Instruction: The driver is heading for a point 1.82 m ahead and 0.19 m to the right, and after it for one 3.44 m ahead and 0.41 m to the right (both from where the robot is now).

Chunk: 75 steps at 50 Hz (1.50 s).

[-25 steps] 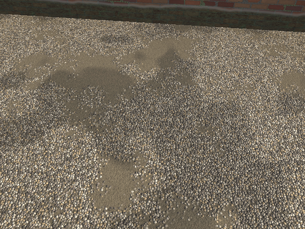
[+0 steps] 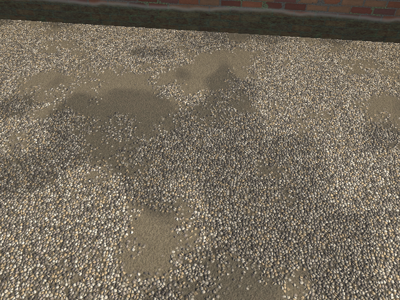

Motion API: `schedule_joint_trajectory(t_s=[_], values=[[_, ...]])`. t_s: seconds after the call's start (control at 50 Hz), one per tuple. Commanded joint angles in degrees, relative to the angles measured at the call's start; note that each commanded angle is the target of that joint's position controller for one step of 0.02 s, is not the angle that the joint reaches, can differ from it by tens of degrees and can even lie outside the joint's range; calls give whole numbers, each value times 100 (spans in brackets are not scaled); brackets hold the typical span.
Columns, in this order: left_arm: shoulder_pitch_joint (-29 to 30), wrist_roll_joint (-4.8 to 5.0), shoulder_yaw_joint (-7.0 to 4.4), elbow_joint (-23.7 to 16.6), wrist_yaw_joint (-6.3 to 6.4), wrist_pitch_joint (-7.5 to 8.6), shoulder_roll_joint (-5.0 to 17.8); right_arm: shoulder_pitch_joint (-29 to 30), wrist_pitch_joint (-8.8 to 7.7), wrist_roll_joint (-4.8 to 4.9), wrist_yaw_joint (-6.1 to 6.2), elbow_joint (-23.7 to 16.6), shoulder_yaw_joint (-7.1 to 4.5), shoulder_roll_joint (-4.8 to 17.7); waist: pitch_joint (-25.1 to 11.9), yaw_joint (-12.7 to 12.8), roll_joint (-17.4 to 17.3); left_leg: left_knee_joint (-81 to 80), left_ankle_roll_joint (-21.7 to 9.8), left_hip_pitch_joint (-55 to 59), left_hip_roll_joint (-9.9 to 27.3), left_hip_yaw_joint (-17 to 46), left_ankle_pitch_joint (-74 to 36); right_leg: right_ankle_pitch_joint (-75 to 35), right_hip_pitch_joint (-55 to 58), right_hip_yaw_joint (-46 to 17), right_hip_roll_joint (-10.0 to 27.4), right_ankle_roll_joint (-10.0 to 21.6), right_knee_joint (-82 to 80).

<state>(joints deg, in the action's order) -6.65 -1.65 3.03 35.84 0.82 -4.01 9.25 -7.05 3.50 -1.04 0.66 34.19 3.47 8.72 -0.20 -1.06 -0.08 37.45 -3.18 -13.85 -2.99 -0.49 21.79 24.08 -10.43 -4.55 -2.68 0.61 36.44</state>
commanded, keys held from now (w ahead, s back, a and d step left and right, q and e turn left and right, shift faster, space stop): w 1.00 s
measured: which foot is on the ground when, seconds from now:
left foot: down 0.00-1.00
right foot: down 0.00-1.00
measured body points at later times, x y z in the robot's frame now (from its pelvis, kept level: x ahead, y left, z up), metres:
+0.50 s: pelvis +0.00 +0.00 +0.00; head -0.01 +0.00 +0.45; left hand +0.20 +0.20 -0.09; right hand +0.19 -0.20 -0.08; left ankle -0.02 +0.09 -0.72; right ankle -0.05 -0.12 -0.72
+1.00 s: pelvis +0.00 +0.00 +0.00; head -0.01 +0.00 +0.45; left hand +0.20 +0.20 -0.09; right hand +0.19 -0.20 -0.08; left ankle -0.02 +0.09 -0.72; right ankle -0.05 -0.12 -0.72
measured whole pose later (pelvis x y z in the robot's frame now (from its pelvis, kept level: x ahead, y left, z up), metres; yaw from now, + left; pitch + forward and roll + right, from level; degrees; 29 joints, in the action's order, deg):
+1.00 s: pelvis +0.00 +0.00 +0.00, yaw +0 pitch -2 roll +0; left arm -6.6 -1.6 3.1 35.8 0.8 -4.2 9.2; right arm -7.4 3.4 -1.2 0.5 33.9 3.5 8.7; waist -0.3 -1.1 -0.1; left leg 38.0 -3.2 -14.2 -2.6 -1.2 22.2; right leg 24.3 -10.9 -4.7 -2.7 0.5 37.0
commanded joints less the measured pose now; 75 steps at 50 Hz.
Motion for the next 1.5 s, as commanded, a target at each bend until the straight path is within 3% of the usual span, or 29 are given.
schedule_joint_trajectory(t_s=[0.02,0.06,0.1,0.12,0.18,0.2,0.26,0.28,0.34,0.36,0.42,0.46,0.58,0.6,0.66,0.7,0.82,0.86,0.96,0.98,1.04,1.08,1.18,1.2,1.26,1.3,1.42,1.46,1.5], values=[[440,-4,-94,-497,1,97,367,493,-70,8,20,-541,-105,386,-237,24,-73,-727,-117,-124,493,536,-1471,-1447,68,-193,194,133,-373],[342,-1,-123,-468,15,97,416,298,-114,-33,2,-498,-104,352,-674,-13,17,-628,-103,83,478,476,-1595,-1660,266,-220,232,150,-315],[675,21,-101,-650,4,60,433,719,-121,-57,-57,-646,-103,371,-103,-55,-52,-424,-81,-150,474,314,-2454,-2629,-99,-290,323,131,-289],[353,0,-122,-469,25,100,411,303,-127,-28,6,-494,-106,352,-719,-14,41,-607,-103,119,481,469,-1623,-1677,281,-220,235,156,-312],[691,22,-98,-648,-1,53,428,737,-111,-51,-56,-654,-98,358,-80,-59,-58,-418,-88,-152,485,313,-2468,-2592,-120,-285,312,131,-281],[362,-2,-124,-478,20,89,412,303,-114,-26,5,-504,-104,352,-672,-12,22,-614,-100,86,487,464,-1635,-1646,255,-209,218,147,-299],[687,20,-98,-646,-1,54,432,730,-115,-52,-56,-656,-98,360,-84,-57,-61,-416,-90,-153,488,311,-2465,-2589,-123,-285,311,130,-277],[361,-2,-125,-477,21,91,415,297,-117,-26,5,-506,-104,354,-674,-12,22,-612,-102,85,491,461,-1632,-1646,254,-209,218,146,-295],[690,21,-98,-646,-1,53,433,727,-116,-52,-56,-659,-97,360,-81,-57,-60,-412,-90,-156,490,306,-2463,-2591,-127,-286,310,130,-274],[364,-2,-124,-478,21,90,415,293,-118,-26,5,-508,-104,353,-674,-12,23,-609,-102,84,493,455,-1630,-1648,251,-210,217,146,-292],[692,20,-98,-646,-1,53,433,722,-117,-53,-56,-661,-97,359,-81,-57,-59,-409,-90,-157,492,301,-2462,-2592,-131,-286,309,130,-271],[334,0,-127,-480,25,81,405,217,-138,-27,-4,-477,-99,345,-814,-10,36,-576,-94,113,495,433,-1664,-1678,309,-196,217,138,-262],[694,22,-98,-649,-9,49,438,708,-107,-54,-61,-676,-93,356,-42,-57,-77,-427,-89,-200,495,295,-2403,-2550,-157,-286,301,119,-268],[355,-1,-121,-469,15,92,413,266,-122,-34,0,-516,-100,346,-678,-13,15,-614,-105,69,496,444,-1569,-1633,239,-223,223,144,-294],[699,22,-98,-644,1,57,437,706,-124,-55,-56,-668,-98,362,-76,-59,-44,-403,-88,-159,495,287,-2437,-2609,-143,-295,312,134,-272],[339,3,-125,-478,27,82,404,199,-142,-30,-4,-483,-99,343,-813,-14,45,-566,-90,115,497,412,-1652,-1694,297,-202,217,140,-260],[689,20,-97,-646,-8,46,440,691,-109,-56,-60,-679,-93,354,-45,-57,-80,-414,-89,-195,500,278,-2411,-2565,-166,-287,298,119,-260],[318,1,-128,-471,25,88,414,176,-150,-35,-5,-485,-100,343,-844,-13,45,-562,-93,132,500,405,-1633,-1698,307,-209,220,140,-257],[709,23,-95,-653,-7,38,432,696,-106,-50,-59,-683,-91,352,-23,-58,-81,-408,-87,-215,508,265,-2413,-2543,-186,-281,290,117,-251],[359,-2,-118,-472,15,82,406,249,-121,-34,0,-524,-98,339,-675,-13,3,-598,-104,64,509,416,-1580,-1628,218,-222,213,140,-278],[698,18,-98,-644,1,51,438,687,-127,-56,-56,-674,-97,359,-80,-57,-55,-388,-89,-163,507,264,-2438,-2600,-159,-295,302,130,-257],[339,2,-124,-477,28,78,406,178,-146,-30,-3,-490,-98,343,-817,-13,40,-552,-91,112,510,388,-1651,-1690,282,-203,211,138,-245],[713,20,-95,-654,-7,35,432,689,-109,-49,-60,-687,-90,350,-25,-55,-88,-403,-89,-219,517,255,-2411,-2528,-196,-280,284,113,-242],[363,-2,-118,-473,14,79,406,240,-124,-34,0,-528,-97,338,-677,-11,-1,-594,-105,59,519,404,-1574,-1614,209,-222,208,137,-270],[706,17,-98,-647,0,48,438,680,-130,-56,-57,-679,-96,357,-78,-56,-56,-383,-89,-169,514,252,-2427,-2588,-171,-295,297,128,-250],[346,3,-124,-479,27,76,404,168,-149,-30,-4,-494,-97,341,-818,-13,40,-548,-90,107,518,375,-1637,-1677,271,-205,207,136,-239],[701,18,-96,-648,-9,40,440,665,-116,-58,-61,-690,-92,350,-42,-56,-83,-396,-88,-204,517,242,-2394,-2556,-195,-291,287,116,-243],[327,3,-126,-471,26,83,413,144,-157,-36,-7,-496,-99,340,-850,-14,45,-543,-91,129,517,365,-1617,-1689,281,-214,211,138,-240],[363,-10,-81,-451,14,86,332,291,-127,9,20,-503,-87,359,-358,31,-8,-759,-123,-54,566,474,-1319,-1288,75,-261,200,138,-458]])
